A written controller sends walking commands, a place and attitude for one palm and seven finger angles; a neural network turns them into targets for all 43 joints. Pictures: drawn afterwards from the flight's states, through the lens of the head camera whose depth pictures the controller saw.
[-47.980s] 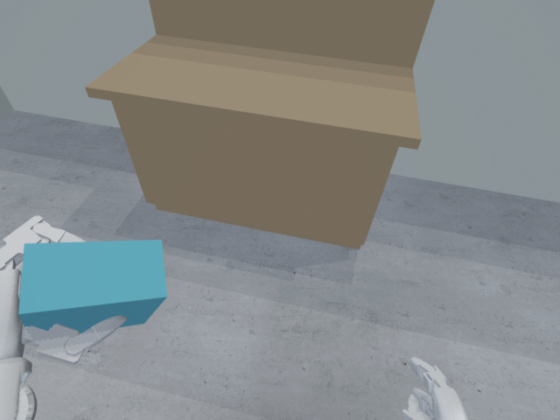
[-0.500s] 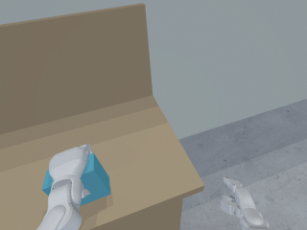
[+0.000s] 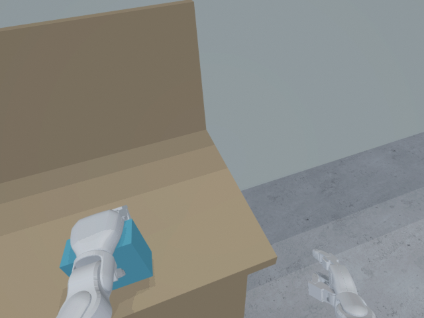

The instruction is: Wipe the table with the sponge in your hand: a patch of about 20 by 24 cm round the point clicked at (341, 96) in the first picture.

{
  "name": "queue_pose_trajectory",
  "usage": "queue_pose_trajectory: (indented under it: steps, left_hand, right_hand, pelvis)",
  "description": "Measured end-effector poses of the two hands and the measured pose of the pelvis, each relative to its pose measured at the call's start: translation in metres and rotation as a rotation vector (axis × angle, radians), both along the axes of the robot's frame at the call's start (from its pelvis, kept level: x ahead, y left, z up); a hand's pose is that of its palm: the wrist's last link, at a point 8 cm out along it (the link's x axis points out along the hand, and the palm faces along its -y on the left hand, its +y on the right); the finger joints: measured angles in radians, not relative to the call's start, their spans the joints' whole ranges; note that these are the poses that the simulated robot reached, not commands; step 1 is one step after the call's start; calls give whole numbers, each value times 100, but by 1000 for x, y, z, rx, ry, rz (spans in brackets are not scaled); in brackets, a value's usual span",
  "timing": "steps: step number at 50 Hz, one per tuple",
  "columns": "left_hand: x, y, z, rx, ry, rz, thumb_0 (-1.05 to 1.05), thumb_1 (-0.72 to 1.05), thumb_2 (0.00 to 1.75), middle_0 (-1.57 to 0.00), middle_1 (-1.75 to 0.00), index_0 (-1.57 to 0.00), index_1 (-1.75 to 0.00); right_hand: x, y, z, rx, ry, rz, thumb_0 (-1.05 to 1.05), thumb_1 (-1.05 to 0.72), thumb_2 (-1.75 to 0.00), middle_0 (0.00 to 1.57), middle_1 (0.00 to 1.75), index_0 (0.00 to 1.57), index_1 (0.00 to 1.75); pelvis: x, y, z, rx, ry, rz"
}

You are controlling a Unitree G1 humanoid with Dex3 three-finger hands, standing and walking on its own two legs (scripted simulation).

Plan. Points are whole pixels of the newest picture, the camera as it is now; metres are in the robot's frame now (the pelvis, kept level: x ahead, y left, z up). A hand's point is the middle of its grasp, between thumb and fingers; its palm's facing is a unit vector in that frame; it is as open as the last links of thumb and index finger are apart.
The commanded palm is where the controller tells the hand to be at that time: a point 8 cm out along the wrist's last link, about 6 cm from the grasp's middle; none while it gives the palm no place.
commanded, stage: lower the sponge onto the table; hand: left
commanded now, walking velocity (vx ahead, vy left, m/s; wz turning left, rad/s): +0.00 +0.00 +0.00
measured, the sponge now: (115, 263) +0.21 +0.25 -0.03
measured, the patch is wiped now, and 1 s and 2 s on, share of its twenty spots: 0.00 0.10 0.30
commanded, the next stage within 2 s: wipe forward along the first lane in 0.74 s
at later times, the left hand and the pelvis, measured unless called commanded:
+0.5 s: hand (111, 251) +0.22 +0.25 +0.01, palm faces -0.04 -0.14 -0.99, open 10.1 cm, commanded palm +0.19 +0.25 +0.07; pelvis +0.00 +0.00 +0.00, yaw +0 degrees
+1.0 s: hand (113, 251) +0.22 +0.25 +0.00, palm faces -0.07 -0.12 -0.99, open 10.1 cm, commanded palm +0.21 +0.26 +0.05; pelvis -0.01 +0.00 +0.00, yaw +0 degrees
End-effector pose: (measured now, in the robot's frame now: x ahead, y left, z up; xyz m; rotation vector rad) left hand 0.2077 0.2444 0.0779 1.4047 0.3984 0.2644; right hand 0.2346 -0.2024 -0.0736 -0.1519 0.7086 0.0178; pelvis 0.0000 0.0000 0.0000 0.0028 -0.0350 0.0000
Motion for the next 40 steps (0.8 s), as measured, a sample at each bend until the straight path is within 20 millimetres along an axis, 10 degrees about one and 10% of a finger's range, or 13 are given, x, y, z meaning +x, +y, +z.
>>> queue_pose_trajectory:
  steps: [40]
  left_hand:
    - [-4,5,-20,23,2,30,0,-51,107,-74,-136,-74,-136]
  right_hand:
    - [-17,1,-5,15,10,-33,2,-90,-89,20,30,20,30]
  pelvis:
    - [-9,3,-3,3,26,-3]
